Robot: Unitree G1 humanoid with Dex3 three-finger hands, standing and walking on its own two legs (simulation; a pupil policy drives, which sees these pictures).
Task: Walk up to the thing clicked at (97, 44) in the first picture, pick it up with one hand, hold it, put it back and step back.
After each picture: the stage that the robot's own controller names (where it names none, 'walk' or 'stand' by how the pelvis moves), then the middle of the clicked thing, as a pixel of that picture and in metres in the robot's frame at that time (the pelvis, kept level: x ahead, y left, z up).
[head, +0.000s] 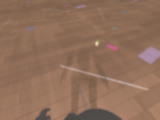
stand; (96, 42) +1.79 -0.17 -0.72
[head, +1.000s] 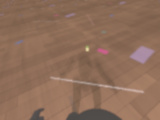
walk; (87, 48) +1.65 +0.18 -0.69
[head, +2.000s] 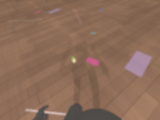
walk; (73, 59) +1.07 +0.40 -0.71
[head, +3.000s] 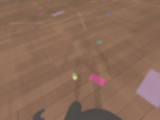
walk; (74, 76) +0.71 +0.30 -0.71
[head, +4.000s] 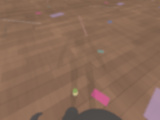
walk; (75, 92) +0.46 +0.18 -0.71
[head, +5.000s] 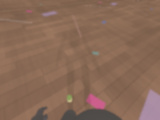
stand; (69, 98) +0.36 +0.19 -0.71
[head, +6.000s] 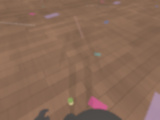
stand; (70, 101) +0.33 +0.19 -0.72
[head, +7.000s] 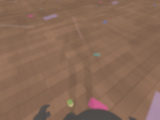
stand; (70, 103) +0.31 +0.21 -0.72
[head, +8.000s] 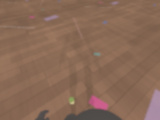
stand; (71, 100) +0.35 +0.21 -0.73
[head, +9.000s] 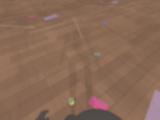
stand; (71, 101) +0.34 +0.21 -0.73
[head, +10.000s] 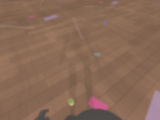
stand; (71, 101) +0.33 +0.21 -0.73
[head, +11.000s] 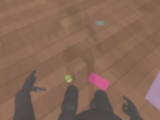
go down; (68, 78) +0.37 +0.20 -0.53
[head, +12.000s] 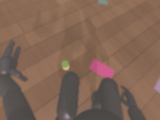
go down; (65, 65) +0.41 +0.24 -0.32
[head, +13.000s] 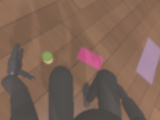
close in; (47, 58) +0.39 +0.27 -0.25
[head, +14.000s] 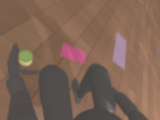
close; (26, 58) +0.39 +0.29 -0.21
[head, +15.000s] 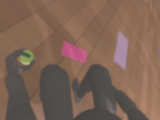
lift; (26, 58) +0.38 +0.29 -0.22
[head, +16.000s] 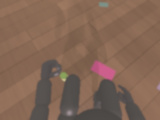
close; (64, 76) +0.31 +0.25 -0.39
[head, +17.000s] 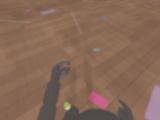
go down; (67, 105) +0.25 +0.22 -0.67
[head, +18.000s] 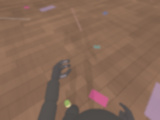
close; (67, 103) +0.25 +0.23 -0.67
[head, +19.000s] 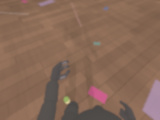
stand; (66, 100) +0.26 +0.23 -0.66
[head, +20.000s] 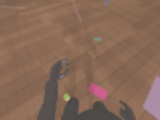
stand; (66, 97) +0.26 +0.23 -0.63
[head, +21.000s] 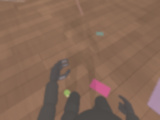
stand; (67, 93) +0.27 +0.23 -0.58
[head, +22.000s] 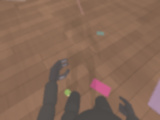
stand; (67, 92) +0.27 +0.22 -0.58
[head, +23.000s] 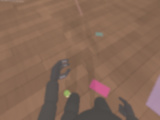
stand; (67, 93) +0.27 +0.22 -0.59
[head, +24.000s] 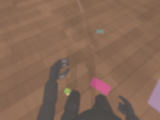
stand; (67, 91) +0.27 +0.23 -0.57
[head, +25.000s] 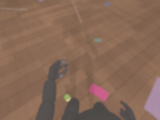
stand; (67, 97) +0.26 +0.22 -0.63
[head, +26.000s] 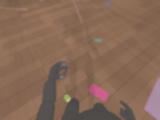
stand; (67, 98) +0.25 +0.23 -0.64
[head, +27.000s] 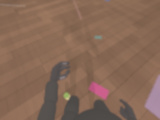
stand; (66, 96) +0.26 +0.23 -0.61
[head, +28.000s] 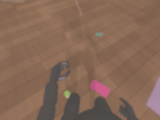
stand; (67, 94) +0.26 +0.22 -0.58
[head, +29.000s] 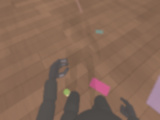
close; (67, 92) +0.27 +0.23 -0.58
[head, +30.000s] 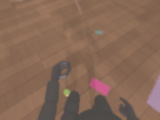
close; (67, 92) +0.27 +0.23 -0.57
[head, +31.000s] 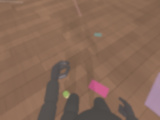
close; (66, 94) +0.26 +0.23 -0.59
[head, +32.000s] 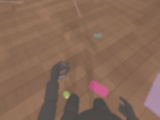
close; (66, 94) +0.27 +0.22 -0.60
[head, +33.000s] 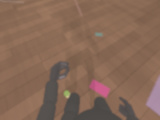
close; (67, 94) +0.27 +0.23 -0.59
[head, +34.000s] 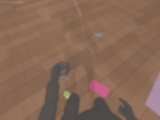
close; (66, 94) +0.27 +0.23 -0.59
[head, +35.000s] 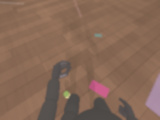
close; (66, 94) +0.27 +0.23 -0.60
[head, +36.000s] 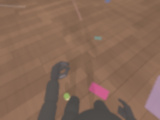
close; (67, 96) +0.26 +0.22 -0.61
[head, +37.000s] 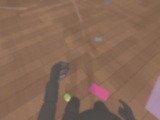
close; (67, 97) +0.26 +0.23 -0.62
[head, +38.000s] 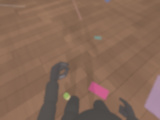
close; (66, 96) +0.26 +0.23 -0.61
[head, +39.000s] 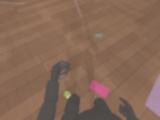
close; (67, 94) +0.27 +0.23 -0.60
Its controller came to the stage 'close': yes
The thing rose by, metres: 0.11
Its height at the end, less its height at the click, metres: +0.00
